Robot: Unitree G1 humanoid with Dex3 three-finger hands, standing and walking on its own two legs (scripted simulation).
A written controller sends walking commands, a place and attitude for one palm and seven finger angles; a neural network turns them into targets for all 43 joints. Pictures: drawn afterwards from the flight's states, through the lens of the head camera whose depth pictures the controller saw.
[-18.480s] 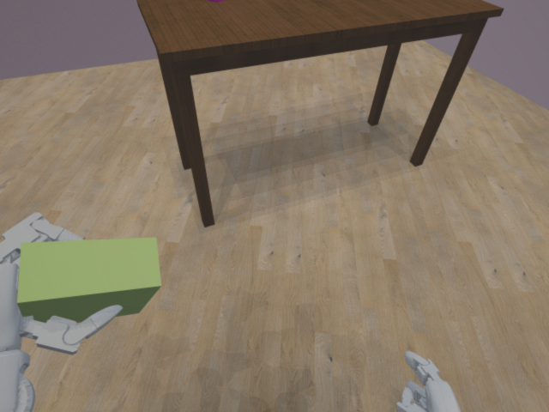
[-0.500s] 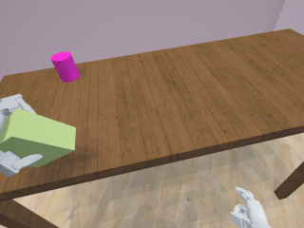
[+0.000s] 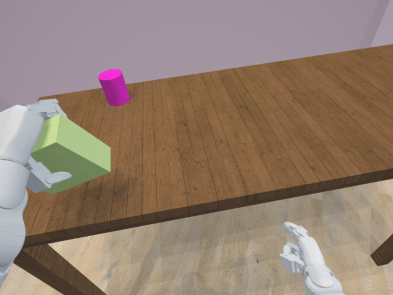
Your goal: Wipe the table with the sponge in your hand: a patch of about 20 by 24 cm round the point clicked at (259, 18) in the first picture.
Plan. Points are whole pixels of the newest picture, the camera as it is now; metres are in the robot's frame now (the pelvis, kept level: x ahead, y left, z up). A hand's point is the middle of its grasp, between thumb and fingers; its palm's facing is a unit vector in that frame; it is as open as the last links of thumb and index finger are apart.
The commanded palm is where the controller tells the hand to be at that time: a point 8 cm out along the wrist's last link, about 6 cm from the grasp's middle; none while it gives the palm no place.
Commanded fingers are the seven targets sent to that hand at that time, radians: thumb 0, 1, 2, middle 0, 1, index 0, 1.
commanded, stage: turn the palm down, sponge in hand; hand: left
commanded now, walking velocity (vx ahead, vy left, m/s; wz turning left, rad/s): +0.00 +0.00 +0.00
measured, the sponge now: (65, 162) +0.25 +0.28 +0.19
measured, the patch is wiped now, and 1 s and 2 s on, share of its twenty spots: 0.00 0.00 0.00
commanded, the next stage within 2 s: move the sponge above the wiping area in 0.82 s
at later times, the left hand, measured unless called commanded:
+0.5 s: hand (69, 148) +0.25 +0.26 +0.22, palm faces +0.25 -0.10 -0.96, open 9.6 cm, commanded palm +0.20 +0.26 +0.30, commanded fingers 0.00 0.10 1.30 -1.20 -1.60 -1.20 -1.60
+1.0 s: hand (86, 157) +0.24 +0.22 +0.22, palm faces +0.24 -0.06 -0.97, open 9.6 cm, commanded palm +0.20 +0.24 +0.30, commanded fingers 0.00 0.10 1.30 -1.20 -1.60 -1.20 -1.60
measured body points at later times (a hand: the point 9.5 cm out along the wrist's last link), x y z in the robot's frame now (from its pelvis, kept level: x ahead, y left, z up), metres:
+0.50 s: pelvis +0.00 -0.02 +0.00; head +0.00 -0.07 +0.45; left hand +0.23 +0.26 +0.28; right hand +0.27 -0.21 -0.08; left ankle +0.00 +0.08 -0.74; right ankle +0.07 -0.11 -0.74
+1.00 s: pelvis -0.01 -0.04 +0.00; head -0.03 -0.11 +0.44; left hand +0.22 +0.22 +0.27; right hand +0.26 -0.24 -0.08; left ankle +0.00 +0.08 -0.74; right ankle +0.07 -0.11 -0.74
